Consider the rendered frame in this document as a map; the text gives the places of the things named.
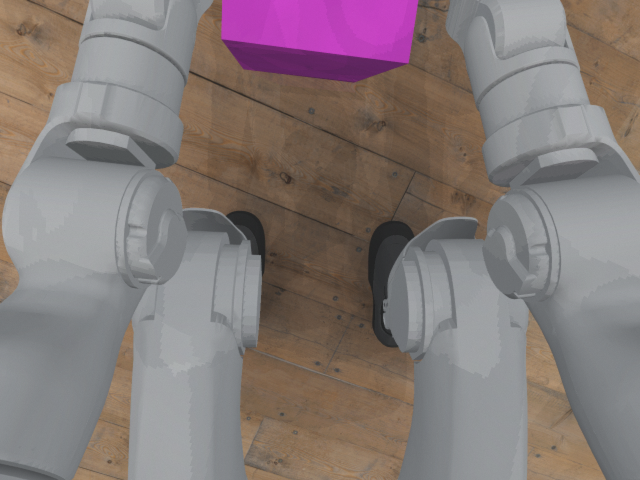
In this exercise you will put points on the robot left forearm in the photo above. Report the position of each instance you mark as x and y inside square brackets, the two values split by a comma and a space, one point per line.
[123, 102]

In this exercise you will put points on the robot right upper arm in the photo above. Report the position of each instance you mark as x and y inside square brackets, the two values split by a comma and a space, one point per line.
[571, 250]

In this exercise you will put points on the robot right forearm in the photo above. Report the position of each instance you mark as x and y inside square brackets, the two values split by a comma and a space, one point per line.
[526, 82]

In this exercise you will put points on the left robot thigh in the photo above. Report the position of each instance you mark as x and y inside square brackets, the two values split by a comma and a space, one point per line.
[187, 369]

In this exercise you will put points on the robot left upper arm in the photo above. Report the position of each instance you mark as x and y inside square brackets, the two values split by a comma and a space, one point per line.
[87, 239]

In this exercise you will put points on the robot left shin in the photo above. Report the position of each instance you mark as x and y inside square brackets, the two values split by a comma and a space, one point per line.
[196, 219]

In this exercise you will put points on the carton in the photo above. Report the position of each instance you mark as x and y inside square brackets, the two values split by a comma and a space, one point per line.
[342, 40]

